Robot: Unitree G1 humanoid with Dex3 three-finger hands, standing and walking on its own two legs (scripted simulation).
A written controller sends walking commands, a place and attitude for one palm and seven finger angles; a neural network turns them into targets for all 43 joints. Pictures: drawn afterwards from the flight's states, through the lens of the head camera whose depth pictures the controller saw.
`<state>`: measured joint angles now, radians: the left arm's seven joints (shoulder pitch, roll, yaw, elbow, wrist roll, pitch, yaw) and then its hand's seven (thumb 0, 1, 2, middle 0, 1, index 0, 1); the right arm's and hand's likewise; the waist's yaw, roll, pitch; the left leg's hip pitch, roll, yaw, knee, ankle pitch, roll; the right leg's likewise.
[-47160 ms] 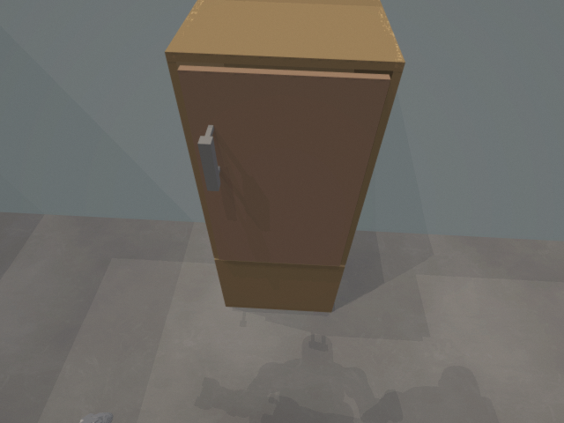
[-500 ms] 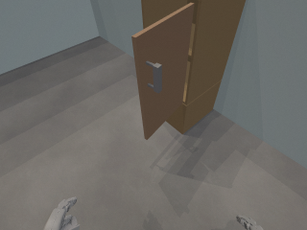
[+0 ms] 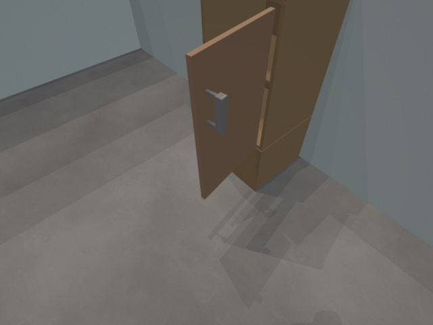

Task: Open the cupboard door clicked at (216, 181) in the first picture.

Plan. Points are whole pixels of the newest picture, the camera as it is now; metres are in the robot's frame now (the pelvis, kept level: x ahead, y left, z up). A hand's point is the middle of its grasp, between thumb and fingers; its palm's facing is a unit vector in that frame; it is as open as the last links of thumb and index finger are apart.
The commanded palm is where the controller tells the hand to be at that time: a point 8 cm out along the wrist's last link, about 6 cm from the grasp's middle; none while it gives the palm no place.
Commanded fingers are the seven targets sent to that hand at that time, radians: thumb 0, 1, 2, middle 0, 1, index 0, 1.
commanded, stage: let the arm hang, fingers relaxed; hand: left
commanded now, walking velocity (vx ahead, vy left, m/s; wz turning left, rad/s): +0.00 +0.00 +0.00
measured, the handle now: (215, 111) +0.64 +0.05 +0.02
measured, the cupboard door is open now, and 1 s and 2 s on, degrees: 100 100 100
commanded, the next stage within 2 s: look to check the result in 0.40 s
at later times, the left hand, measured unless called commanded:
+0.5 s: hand out of the picture +0.00 +0.15 -0.17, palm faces +0.05 -0.98 -0.19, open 7.4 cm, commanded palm none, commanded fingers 0.00 0.90 0.90 -0.20 -0.30 -0.20 -0.30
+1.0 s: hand out of the picture +0.03 +0.14 -0.17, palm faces +0.05 -0.98 -0.20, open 7.4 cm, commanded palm none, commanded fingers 0.00 0.90 0.90 -0.20 -0.30 -0.20 -0.30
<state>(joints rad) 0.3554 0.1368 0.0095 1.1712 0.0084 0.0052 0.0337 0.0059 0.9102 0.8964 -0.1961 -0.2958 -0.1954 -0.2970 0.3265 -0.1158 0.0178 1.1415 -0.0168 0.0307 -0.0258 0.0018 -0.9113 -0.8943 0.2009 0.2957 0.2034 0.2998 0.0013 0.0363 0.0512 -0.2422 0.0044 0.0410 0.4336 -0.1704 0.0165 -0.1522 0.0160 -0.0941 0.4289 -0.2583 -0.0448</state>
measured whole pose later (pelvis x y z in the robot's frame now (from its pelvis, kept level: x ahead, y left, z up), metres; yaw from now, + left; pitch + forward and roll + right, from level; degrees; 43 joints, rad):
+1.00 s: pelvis +0.04 -0.03 +0.00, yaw +0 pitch -1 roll +1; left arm 0.28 0.12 0.01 1.14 0.01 -0.02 0.04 0.00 0.90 0.90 -0.20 -0.30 -0.20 -0.30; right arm 0.26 -0.14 0.01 1.14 -0.02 0.01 -0.04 0.00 -0.92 -0.89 0.20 0.30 0.20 0.30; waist 0.00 0.02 0.05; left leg -0.18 0.02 0.03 0.40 -0.21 -0.02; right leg -0.08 0.04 -0.10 0.38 -0.29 -0.07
